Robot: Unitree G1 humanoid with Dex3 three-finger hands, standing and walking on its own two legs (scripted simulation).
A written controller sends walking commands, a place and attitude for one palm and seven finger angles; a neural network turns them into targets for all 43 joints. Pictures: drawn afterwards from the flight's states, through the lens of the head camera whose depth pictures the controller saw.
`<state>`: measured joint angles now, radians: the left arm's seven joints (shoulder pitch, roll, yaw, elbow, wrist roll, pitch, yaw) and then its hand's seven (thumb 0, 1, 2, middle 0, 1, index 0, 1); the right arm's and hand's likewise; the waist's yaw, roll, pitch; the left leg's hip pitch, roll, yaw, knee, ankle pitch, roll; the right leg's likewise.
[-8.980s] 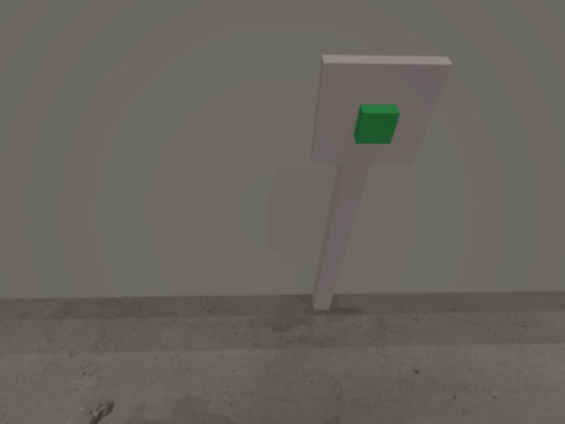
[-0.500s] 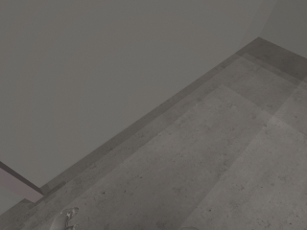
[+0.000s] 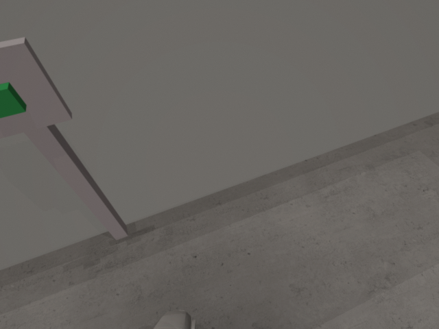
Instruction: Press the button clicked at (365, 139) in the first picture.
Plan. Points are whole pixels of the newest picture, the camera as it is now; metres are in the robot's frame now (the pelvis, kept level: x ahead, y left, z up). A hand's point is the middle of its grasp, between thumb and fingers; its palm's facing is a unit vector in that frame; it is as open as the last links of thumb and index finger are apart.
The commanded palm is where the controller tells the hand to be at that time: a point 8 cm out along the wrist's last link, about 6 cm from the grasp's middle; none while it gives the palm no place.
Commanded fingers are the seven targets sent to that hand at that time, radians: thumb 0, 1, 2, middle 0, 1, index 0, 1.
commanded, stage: turn to face it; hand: left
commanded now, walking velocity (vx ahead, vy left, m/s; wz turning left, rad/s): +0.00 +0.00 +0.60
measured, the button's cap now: (2, 100) +0.56 +0.53 +0.10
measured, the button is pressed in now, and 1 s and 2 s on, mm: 0 0 0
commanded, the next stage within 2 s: take the last steps up to it in 0.76 s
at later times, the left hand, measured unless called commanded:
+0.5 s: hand out of the picture +0.05 +0.29 -0.16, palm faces +0.32 -0.92 -0.24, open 7.4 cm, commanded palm none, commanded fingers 0.00 0.90 0.90 -0.20 -0.30 -0.20 -0.30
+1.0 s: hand out of the picture -0.03 +0.19 -0.15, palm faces +0.51 -0.82 -0.25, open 7.3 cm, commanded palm none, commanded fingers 0.00 0.90 0.90 -0.20 -0.30 -0.20 -0.30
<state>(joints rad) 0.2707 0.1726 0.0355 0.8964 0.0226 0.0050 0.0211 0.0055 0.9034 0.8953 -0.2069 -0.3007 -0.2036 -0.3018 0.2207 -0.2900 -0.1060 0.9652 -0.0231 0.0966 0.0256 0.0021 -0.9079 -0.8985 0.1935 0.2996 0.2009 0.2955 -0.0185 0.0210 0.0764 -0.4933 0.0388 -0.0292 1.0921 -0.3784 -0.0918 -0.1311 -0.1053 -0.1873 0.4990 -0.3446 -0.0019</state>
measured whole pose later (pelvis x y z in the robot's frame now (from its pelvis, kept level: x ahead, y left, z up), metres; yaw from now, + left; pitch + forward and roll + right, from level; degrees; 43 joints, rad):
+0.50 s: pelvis +0.01 +0.06 +0.00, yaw +16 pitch -1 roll -2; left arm 0.16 0.26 0.07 0.88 0.02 0.05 0.01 0.01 0.91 0.90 -0.20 -0.30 -0.20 -0.30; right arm 0.18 -0.19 -0.04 0.91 -0.02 0.02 0.01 0.00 -0.90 -0.90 0.20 0.30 0.21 0.30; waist 0.00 -0.02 0.06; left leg -0.23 -0.06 -0.08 0.46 -0.21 0.06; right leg -0.48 -0.09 -0.01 1.05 -0.37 0.11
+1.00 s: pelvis +0.02 +0.01 +0.00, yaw +28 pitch -2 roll +1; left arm 0.29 0.14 0.04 0.96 0.02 -0.02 0.02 0.01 0.91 0.90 -0.21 -0.30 -0.20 -0.30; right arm 0.30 -0.24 -0.09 1.04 -0.03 0.07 0.02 0.00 -0.91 -0.90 0.19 0.30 0.20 0.30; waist -0.01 0.05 0.02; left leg -0.45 0.04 -0.04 1.09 -0.33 -0.06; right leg -0.15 -0.06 -0.15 0.45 -0.27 -0.03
